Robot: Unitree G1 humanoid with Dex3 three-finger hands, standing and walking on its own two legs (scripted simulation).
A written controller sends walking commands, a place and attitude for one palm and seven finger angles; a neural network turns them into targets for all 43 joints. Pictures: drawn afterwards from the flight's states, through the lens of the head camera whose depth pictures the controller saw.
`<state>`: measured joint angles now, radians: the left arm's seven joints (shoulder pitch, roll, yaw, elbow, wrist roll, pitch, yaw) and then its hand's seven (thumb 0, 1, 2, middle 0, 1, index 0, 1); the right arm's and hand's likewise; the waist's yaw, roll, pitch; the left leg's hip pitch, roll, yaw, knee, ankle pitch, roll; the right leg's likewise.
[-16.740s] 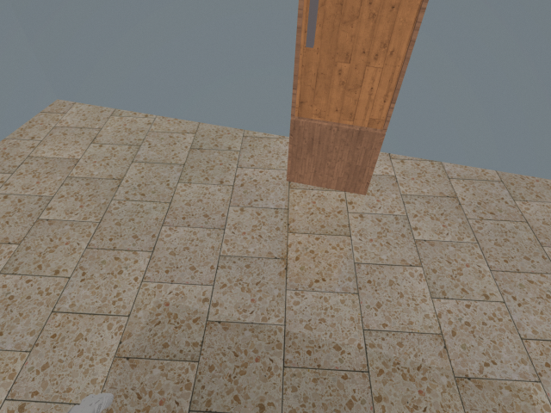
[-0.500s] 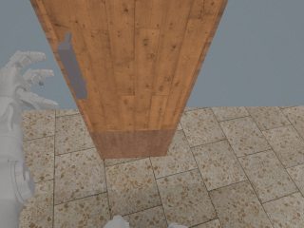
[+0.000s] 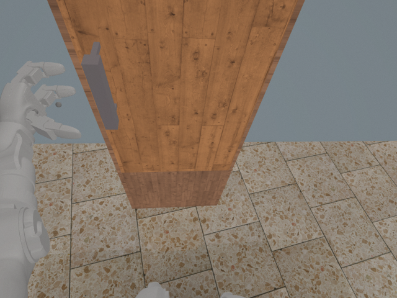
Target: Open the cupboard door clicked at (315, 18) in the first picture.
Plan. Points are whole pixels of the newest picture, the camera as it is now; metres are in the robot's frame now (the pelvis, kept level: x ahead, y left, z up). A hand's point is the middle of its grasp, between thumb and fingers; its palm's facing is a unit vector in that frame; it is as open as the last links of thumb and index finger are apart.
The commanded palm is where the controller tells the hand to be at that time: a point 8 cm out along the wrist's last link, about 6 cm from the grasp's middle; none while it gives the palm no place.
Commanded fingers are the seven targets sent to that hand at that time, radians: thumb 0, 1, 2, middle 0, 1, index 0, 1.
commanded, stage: move the hooked fingers beside the handle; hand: left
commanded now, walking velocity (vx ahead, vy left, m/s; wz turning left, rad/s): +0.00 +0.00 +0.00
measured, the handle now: (104, 89) +0.50 +0.19 +0.11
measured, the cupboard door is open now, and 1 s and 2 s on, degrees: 0 0 0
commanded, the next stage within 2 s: slide the fingers in behind the handle in 0.30 s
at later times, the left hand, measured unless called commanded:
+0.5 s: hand (61, 110) +0.45 +0.26 +0.10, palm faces +0.04 -1.00 +0.01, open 14.0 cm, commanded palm +0.43 +0.30 +0.11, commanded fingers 0.00 -0.50 0.30 -0.30 -1.20 -0.30 -1.20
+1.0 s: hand (81, 110) +0.45 +0.22 +0.11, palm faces +0.03 -1.00 +0.03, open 14.0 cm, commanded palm +0.42 +0.27 +0.11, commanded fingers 0.00 -0.50 0.30 -0.30 -1.20 -0.30 -1.20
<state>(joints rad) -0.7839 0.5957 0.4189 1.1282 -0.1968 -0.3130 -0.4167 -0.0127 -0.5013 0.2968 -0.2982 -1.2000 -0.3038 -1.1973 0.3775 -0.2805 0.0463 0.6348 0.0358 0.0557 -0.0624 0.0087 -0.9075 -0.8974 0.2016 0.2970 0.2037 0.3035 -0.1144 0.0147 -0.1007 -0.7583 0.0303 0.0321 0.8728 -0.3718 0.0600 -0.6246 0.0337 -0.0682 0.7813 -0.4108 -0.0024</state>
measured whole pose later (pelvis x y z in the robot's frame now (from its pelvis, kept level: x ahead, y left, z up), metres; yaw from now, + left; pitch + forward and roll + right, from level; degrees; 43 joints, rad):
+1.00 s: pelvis +0.00 -0.01 +0.00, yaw +0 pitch +13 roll -3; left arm -0.71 0.50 0.37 1.04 -0.20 -0.29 -0.34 -0.01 -0.50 0.30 -0.30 -1.20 -0.30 -1.20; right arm 0.37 -0.27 0.04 0.62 0.04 0.06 -0.05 0.01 -0.91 -0.90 0.20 0.30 0.20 0.30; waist -0.10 0.03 -0.11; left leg -0.71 0.04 0.03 0.86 -0.37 0.04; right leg -0.59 0.04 -0.06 0.78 -0.42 -0.02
